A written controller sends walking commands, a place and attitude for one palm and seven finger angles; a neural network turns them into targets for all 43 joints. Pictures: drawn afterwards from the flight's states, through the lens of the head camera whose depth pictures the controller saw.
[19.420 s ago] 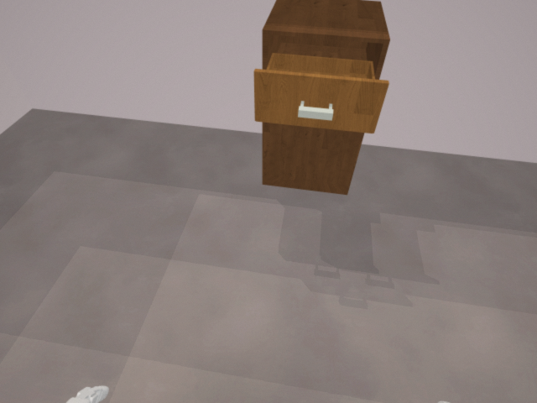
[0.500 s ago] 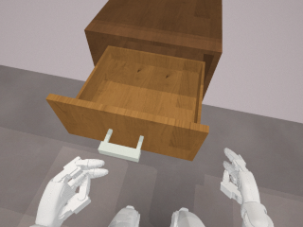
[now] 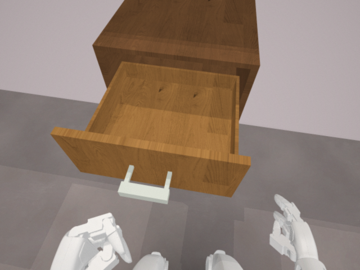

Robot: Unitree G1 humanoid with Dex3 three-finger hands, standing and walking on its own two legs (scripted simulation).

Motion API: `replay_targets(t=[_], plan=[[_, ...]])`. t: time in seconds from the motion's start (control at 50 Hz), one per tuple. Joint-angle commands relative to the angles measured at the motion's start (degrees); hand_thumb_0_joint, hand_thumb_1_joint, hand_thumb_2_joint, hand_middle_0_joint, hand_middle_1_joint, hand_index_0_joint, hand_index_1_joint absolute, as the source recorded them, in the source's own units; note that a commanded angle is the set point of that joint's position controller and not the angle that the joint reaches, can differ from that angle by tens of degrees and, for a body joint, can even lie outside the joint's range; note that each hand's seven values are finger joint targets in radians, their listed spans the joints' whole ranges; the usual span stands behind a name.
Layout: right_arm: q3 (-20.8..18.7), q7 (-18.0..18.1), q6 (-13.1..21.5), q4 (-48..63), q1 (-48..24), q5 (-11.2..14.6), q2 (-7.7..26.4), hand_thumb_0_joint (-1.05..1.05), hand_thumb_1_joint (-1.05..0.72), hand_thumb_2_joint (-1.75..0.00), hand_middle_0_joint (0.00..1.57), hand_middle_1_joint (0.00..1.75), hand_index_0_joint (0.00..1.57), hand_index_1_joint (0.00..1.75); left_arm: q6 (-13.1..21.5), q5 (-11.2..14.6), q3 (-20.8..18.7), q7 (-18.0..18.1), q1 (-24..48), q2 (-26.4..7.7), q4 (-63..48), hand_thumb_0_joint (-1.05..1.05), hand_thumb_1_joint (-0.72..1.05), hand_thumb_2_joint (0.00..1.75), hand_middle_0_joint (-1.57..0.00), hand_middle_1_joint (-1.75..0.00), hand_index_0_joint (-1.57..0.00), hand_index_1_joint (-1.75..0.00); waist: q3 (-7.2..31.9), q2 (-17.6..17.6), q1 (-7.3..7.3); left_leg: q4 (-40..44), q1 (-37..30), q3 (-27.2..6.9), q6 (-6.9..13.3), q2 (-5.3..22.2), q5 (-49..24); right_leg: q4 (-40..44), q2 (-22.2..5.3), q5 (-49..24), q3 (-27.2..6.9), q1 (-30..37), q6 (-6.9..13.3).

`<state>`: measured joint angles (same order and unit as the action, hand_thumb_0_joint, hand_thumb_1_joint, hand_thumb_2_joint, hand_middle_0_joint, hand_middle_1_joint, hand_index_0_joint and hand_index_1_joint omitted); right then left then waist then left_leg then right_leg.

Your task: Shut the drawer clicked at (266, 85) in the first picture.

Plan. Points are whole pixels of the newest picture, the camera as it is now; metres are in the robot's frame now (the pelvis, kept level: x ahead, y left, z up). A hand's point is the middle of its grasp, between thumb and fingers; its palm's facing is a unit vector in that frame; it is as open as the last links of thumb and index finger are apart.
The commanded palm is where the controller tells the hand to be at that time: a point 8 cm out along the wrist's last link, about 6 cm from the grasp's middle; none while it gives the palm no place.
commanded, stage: raise the hand and make a fist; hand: left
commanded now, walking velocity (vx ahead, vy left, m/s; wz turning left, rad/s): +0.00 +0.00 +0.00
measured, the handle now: (147, 182) +0.30 +0.10 +0.00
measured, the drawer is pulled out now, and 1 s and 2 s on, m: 0.29 0.29 0.29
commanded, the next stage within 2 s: bring the fist close to the handle in 0.82 s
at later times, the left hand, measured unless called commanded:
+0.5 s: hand (112, 269) +0.13 +0.11 +0.11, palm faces -0.05 -1.00 +0.00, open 3.3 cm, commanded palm +0.08 +0.16 +0.11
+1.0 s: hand (124, 266) +0.13 +0.10 +0.11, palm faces -0.06 -1.00 +0.00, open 3.3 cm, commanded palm +0.09 +0.15 +0.10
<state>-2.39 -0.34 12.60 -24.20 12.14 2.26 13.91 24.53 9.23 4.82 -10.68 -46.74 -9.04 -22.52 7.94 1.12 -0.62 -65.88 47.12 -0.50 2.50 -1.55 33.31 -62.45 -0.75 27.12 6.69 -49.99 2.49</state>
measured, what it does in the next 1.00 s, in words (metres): stands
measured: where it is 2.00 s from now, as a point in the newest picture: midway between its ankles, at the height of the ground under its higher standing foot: outside the picture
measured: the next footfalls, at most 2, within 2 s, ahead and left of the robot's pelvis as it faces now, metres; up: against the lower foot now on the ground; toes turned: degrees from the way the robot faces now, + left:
none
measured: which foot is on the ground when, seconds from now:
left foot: down 0.00-1.00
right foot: down 0.00-1.00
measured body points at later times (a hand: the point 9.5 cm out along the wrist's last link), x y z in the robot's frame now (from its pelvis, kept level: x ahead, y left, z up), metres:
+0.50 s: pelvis +0.00 +0.00 +0.01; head +0.05 +0.00 +0.46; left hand +0.13 +0.17 +0.11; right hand +0.22 -0.21 -0.03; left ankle -0.01 +0.09 -0.65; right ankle +0.04 -0.10 -0.65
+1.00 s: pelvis +0.01 -0.01 +0.01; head +0.04 -0.02 +0.46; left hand +0.13 +0.15 +0.11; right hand +0.21 -0.22 -0.04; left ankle -0.01 +0.09 -0.65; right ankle +0.04 -0.10 -0.65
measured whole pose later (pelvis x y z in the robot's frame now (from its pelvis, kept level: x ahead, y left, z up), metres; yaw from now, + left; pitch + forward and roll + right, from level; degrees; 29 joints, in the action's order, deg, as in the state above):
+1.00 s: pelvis +0.01 -0.01 +0.01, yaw +0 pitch +12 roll -1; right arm 0.0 0.3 8.7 -19.2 14.8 2.8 11.2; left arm 20.0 6.0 8.7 -7.0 -53.9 -8.8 -30.9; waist 8.9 2.3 -0.7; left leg -63.3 42.3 -0.2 1.9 -1.3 33.1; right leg -60.9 -0.4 27.3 6.3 -45.8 2.9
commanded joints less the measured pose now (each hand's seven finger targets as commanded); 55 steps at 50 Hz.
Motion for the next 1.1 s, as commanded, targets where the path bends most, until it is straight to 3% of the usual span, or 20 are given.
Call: replay_targets(t=[0.0, 0.1, 0.16, 0.26, 0.34, 0.4, 0.52, 0.62, 0.76, 0.84, 0.9, 0.98, 1.0, 1.06, 1.08], plan=[[-1.6, 0.5, 1.1, 12.2, -2.7, 0.3, 4.2, 0.00, -0.90, -0.90, 0.20, 0.30, 0.20, 0.30, 1.5, -1.1, -1.6, 1.5, -6.8, -3.7, -15.0, 0.00, 0.90, 0.90, -1.30, -1.49, -1.30, -1.49, 10.3, 0.5, 0.00, 12.0, -4.2, -2.5, -0.9, 1.5, -19.9, 8.4, 0.2, -10.1, -3.0, 13.0, -0.3], [-1.0, 0.5, -0.9, 14.4, -3.1, 0.3, 3.5, 0.00, -0.90, -0.90, 0.20, 0.30, 0.20, 0.30, -1.7, -1.0, -0.2, 2.4, -8.8, -2.0, -17.6, 0.00, 0.90, 0.90, -1.40, -1.60, -1.40, -1.60, 8.5, 0.7, -0.37, 13.3, -5.6, -2.5, -1.2, 1.6, -21.0, 9.2, 0.6, -11.0, -2.3, 13.9, -0.5], [-0.7, 0.5, -1.1, 14.6, -3.6, 0.4, 3.4, 0.00, -0.90, -0.90, 0.20, 0.30, 0.20, 0.30, -2.3, -1.1, 0.5, 2.4, -10.4, -2.0, -18.0, 0.00, 0.90, 0.90, -1.40, -1.60, -1.40, -1.60, 7.1, -1.2, -0.31, 13.3, -5.4, -2.6, -1.0, 1.6, -21.1, 10.0, 0.6, -12.0, -2.7, 14.9, -0.5], [-0.2, 0.4, -0.9, 15.4, -3.9, 0.4, 3.7, 0.00, -0.90, -0.90, 0.20, 0.30, 0.20, 0.30, -2.3, -2.2, 1.8, 2.1, -11.1, -3.1, -19.9, 0.00, 0.90, 0.90, -1.40, -1.60, -1.40, -1.60, 5.0, -0.8, 0.18, 13.5, -4.4, -2.6, -0.7, 1.4, -17.0, 10.8, 0.4, -8.5, -3.2, 14.1, -0.5], [-0.1, 0.2, -0.8, 16.1, -3.1, 0.4, 3.3, 0.00, -0.90, -0.90, 0.20, 0.30, 0.20, 0.30, -2.1, -2.4, 1.7, 2.8, -13.2, -3.1, -22.0, 0.00, 0.90, 0.90, -1.40, -1.60, -1.40, -1.60, 6.1, 0.4, -0.25, 13.6, -5.0, -2.5, -0.9, 1.4, -16.3, 10.6, 0.3, -7.2, -3.1, 14.1, -0.4], [-0.3, 0.3, -0.6, 16.3, -2.6, 0.5, 3.0, 0.00, -0.90, -0.90, 0.20, 0.30, 0.20, 0.30, -1.8, -2.0, 1.8, 3.4, -14.5, -2.6, -23.4, 0.00, 0.90, 0.90, -1.40, -1.60, -1.40, -1.60, 7.0, -0.6, -0.37, 13.5, -5.4, -2.4, -0.8, 1.4, -17.1, 10.9, 0.4, -8.1, -3.3, 15.0, -0.5], [-0.6, 0.4, -0.1, 15.8, -2.8, 0.5, 3.1, 0.00, -0.90, -0.90, 0.20, 0.30, 0.20, 0.30, -0.7, -2.2, 2.5, 3.4, -15.0, -1.7, -21.2, 0.00, 0.90, 0.90, -1.40, -1.60, -1.40, -1.60, 4.7, -2.8, 0.05, 13.0, -3.4, -2.3, -0.7, 1.2, -15.1, 11.2, 0.2, -6.4, -3.7, 14.1, -0.6], [-0.5, 0.6, -0.3, 16.2, -3.0, 0.6, 3.3, 0.00, -0.90, -0.90, 0.20, 0.30, 0.20, 0.30, -1.1, -2.8, 2.1, 3.5, -15.0, -3.0, -21.2, 0.00, 0.90, 0.90, -1.40, -1.60, -1.40, -1.60, 5.0, -1.1, -0.17, 13.1, -2.7, -2.0, -0.6, 1.0, -13.6, 11.6, -0.2, -4.5, -4.6, 14.6, -0.5], [-0.5, 1.1, -0.5, 16.1, -2.4, 0.6, 3.1, 0.00, -0.90, -0.90, 0.20, 0.30, 0.20, 0.30, -1.0, -2.4, 1.3, 4.7, -13.6, -3.1, -21.5, 0.00, 0.90, 0.90, -1.40, -1.60, -1.40, -1.60, 5.7, -1.4, -0.35, 13.0, -3.2, -1.9, -0.5, 1.0, -14.1, 11.8, 0.0, -5.2, -4.7, 14.9, -0.4], [-0.4, 1.0, -0.2, 15.8, -2.1, 0.5, 3.1, 0.00, -0.90, -0.90, 0.20, 0.30, 0.20, 0.30, -0.5, -2.4, 2.9, 4.2, -12.9, -1.9, -21.1, 0.00, 0.90, 0.90, -1.40, -1.60, -1.40, -1.60, 4.6, -1.7, 0.40, 12.8, -3.4, -1.9, -0.4, 1.0, -13.6, 12.2, -0.1, -4.9, -4.7, 14.1, -0.6], [-0.6, 1.0, -0.1, 15.7, -2.2, 0.7, 2.9, 0.00, -0.90, -0.90, 0.20, 0.30, 0.20, 0.30, -0.8, -2.7, 2.6, 3.9, -14.5, -2.3, -20.7, 0.00, 0.90, 0.90, -1.40, -1.60, -1.40, -1.60, 5.9, -2.5, 0.18, 12.7, -3.8, -1.7, -0.4, 1.1, -15.3, 12.0, -0.2, -7.4, -5.0, 15.6, -0.6], [-0.4, 1.1, -0.3, 15.2, -2.8, 0.3, 3.3, 0.00, -0.90, -0.90, 0.20, 0.30, 0.20, 0.30, -0.7, -3.2, 4.7, 3.2, -11.0, -0.5, -16.5, 0.00, 0.90, 0.90, -1.40, -1.60, -1.40, -1.60, 2.5, -3.5, 1.60, 11.8, -1.2, -1.8, -0.3, 0.6, -12.7, 12.0, -0.2, -4.9, -5.4, 13.0, -0.7], [-0.5, 1.2, -0.4, 14.9, -2.8, 0.3, 3.3, 0.00, -0.90, -0.90, 0.20, 0.30, 0.20, 0.30, -0.5, -3.3, 3.4, 3.3, -10.9, -1.6, -15.1, 0.00, 0.90, 0.90, -1.40, -1.60, -1.40, -1.60, 2.2, -4.3, 1.33, 11.5, -0.4, -1.9, -0.4, 0.6, -11.7, 12.0, -0.2, -3.4, -5.4, 12.4, -0.7], [-0.6, 1.4, -0.5, 14.5, -2.6, -0.1, 3.5, 0.00, -0.90, -0.90, 0.20, 0.30, 0.20, 0.30, 0.9, -3.4, 1.7, 3.6, -7.9, -3.1, -14.7, 0.00, 0.90, 0.90, -1.40, -1.60, -1.40, -1.60, 5.0, -3.1, 0.88, 9.9, 0.3, -1.6, -0.5, 0.4, -12.2, 10.7, -0.3, -3.8, -6.2, 12.1, -0.4], [-0.5, 1.3, -0.5, 14.7, -2.3, -0.3, 3.3, 0.00, -0.90, -0.90, 0.20, 0.30, 0.20, 0.30, 1.5, -3.3, 2.3, 3.6, -8.7, -1.9, -14.7, 0.00, 0.90, 0.90, -1.40, -1.60, -1.40, -1.60, 6.5, -1.9, 0.82, 9.7, -0.2, -1.4, -0.5, 0.4, -12.4, 10.2, -0.3, -4.1, -5.9, 12.0, -0.4]])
